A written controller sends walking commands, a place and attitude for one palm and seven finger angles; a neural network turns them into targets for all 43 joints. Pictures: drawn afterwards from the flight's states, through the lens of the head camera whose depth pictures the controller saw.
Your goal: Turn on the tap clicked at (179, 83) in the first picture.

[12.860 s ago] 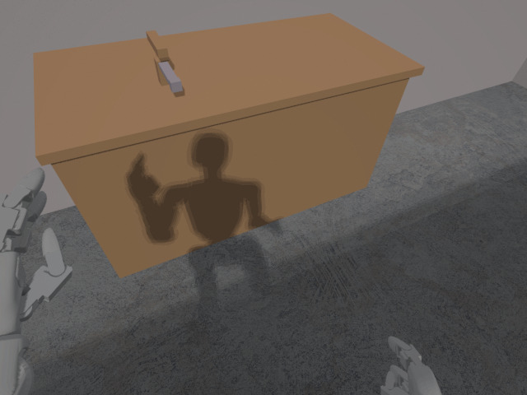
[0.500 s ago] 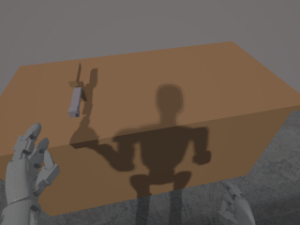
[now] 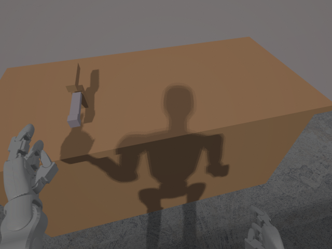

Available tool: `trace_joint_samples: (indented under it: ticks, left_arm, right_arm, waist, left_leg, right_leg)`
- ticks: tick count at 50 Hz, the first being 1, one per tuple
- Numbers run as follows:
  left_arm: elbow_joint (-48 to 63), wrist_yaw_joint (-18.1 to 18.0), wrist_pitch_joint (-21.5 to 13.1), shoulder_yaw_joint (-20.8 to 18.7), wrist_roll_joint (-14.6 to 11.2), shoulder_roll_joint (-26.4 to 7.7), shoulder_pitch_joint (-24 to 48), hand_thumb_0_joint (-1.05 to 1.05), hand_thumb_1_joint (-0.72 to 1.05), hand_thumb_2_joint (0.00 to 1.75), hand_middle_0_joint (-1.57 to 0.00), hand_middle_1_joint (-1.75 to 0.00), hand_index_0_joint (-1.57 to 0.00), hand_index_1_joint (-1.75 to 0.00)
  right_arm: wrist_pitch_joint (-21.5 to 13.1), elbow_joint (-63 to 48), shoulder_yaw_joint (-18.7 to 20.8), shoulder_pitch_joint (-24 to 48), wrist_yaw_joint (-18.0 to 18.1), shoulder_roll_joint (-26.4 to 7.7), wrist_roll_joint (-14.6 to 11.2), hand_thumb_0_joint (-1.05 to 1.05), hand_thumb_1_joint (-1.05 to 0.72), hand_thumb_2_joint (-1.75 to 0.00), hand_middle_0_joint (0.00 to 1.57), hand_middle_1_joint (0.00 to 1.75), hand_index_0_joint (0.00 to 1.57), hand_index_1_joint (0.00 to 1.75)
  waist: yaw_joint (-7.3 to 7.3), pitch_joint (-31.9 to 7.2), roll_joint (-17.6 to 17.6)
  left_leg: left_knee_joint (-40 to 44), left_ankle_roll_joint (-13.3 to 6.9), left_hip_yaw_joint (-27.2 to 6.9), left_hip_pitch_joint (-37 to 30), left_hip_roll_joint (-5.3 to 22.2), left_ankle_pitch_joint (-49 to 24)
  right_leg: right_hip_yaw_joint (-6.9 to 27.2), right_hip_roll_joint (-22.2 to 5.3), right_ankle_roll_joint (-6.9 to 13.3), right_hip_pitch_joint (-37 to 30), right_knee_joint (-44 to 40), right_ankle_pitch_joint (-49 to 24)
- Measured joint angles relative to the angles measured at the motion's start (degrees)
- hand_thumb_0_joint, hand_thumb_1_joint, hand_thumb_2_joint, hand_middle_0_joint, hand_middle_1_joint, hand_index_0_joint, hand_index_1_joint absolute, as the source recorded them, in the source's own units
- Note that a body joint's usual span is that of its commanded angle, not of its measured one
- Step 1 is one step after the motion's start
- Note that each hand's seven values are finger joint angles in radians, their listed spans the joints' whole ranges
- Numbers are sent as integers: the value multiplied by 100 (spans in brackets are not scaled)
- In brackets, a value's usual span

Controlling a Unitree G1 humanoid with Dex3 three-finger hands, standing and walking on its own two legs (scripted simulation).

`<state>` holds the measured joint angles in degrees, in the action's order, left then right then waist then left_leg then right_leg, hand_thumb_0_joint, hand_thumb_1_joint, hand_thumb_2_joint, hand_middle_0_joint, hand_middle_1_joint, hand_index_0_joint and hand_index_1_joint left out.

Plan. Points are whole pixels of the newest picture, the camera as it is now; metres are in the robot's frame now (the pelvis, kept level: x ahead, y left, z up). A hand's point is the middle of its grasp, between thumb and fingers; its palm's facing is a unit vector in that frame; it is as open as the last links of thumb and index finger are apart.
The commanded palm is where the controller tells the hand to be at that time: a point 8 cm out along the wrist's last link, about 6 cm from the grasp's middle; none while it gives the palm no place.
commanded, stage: reach beside the lever's end, fingers flat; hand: left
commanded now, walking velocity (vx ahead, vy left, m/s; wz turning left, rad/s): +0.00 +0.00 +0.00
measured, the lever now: (74, 120) +0.42 +0.32 +0.07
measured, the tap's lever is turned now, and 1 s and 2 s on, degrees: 0 0 0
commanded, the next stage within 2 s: push the lever round in 1.64 s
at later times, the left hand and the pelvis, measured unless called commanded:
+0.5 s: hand (58, 146) +0.31 +0.30 +0.10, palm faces +0.55 -0.83 -0.08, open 7.6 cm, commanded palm +0.26 +0.34 +0.10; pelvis +0.00 +0.02 +0.00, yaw -1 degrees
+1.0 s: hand (61, 133) +0.37 +0.33 +0.07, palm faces +0.56 -0.83 -0.07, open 7.7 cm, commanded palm +0.33 +0.37 +0.07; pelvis +0.01 +0.02 -0.01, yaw -2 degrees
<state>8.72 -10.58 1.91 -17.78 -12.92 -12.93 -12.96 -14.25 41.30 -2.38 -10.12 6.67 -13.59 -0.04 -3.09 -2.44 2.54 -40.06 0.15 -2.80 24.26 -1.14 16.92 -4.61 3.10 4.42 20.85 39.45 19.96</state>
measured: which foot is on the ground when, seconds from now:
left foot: down 0.00-1.00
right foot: down 0.00-1.00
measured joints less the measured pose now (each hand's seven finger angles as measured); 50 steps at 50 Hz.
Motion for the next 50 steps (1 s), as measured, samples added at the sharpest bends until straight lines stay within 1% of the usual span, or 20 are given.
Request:
trace_joint_samples:
  ticks: [7, 14, 21, 27, 34, 40, 45, 50]
  left_arm:
    - [-344, -48, -152, 77, 89, 43, 311, 2, 90, 90, -19, -29, -20, -28]
    - [-758, -144, -274, 51, 196, 39, 641, 2, 90, 90, -19, -27, -19, -26]
    - [-1419, -99, -385, -171, 227, -95, 1142, 2, 90, 90, -18, -25, -19, -24]
    - [-2016, -3, -560, -332, 250, -214, 1605, 2, 90, 90, -18, -24, -18, -23]
    - [-2653, 141, -723, -571, 277, -383, 1983, 2, 90, 90, -17, -22, -18, -21]
    - [-3030, 200, -986, -678, 323, -460, 2197, 2, 90, 90, -17, -21, -17, -20]
    - [-3398, 217, -1118, -772, 369, -526, 2455, 2, 90, 90, -16, -19, -17, -18]
    - [-3970, 262, -1269, -904, 442, -692, 2873, 2, 90, 90, -16, -18, -16, -17]
  right_arm:
    - [40, -2, 16, -24, -16, -9, 24, 1, -90, -90, 20, 30, 20, 29]
    - [130, -14, 6, -14, -38, 28, 52, 1, -90, -90, 20, 30, 20, 30]
    - [233, -4, -1, 0, -11, 39, 37, 1, -90, -90, 20, 30, 20, 30]
    - [259, 25, 21, -51, 19, 5, 31, 1, -90, -90, 20, 30, 20, 30]
    - [363, 26, 67, -184, 13, -28, 22, 1, -90, -90, 20, 30, 20, 30]
    - [429, 45, 125, -309, -20, -74, 22, 1, -91, -90, 20, 30, 20, 30]
    - [509, 68, 147, -390, -26, -80, 29, 1, -91, -90, 20, 30, 20, 29]
    - [576, 94, 118, -418, -20, -72, 44, 1, -91, -90, 20, 30, 20, 29]
  waist:
    - [46, -17, -12]
    - [82, -60, -34]
    - [115, -85, -43]
    - [142, -108, -50]
    - [213, -161, -85]
    - [267, -185, -83]
    - [307, -208, -89]
    - [369, -217, -105]
  left_leg:
    - [-36, -51, 56, 95, -33, 19]
    - [-96, -86, 98, 195, -43, 53]
    - [-185, -103, 105, 329, -30, 92]
    - [-260, -120, 111, 481, -28, 119]
    - [-332, -136, 146, 636, -6, 163]
    - [-436, -154, 167, 785, 2, 213]
    - [-526, -164, 169, 926, 6, 243]
    - [-655, -172, 155, 1120, 12, 277]
  right_leg:
    - [52, -38, -51, 111, 56, 18]
    - [91, -50, -85, 217, 111, 39]
    - [96, -37, -103, 331, 150, 46]
    - [100, -35, -119, 472, 198, 58]
    - [134, -16, -134, 626, 241, 71]
    - [151, -9, -151, 771, 322, 101]
    - [150, -5, -160, 903, 395, 121]
    - [130, 1, -165, 1083, 500, 149]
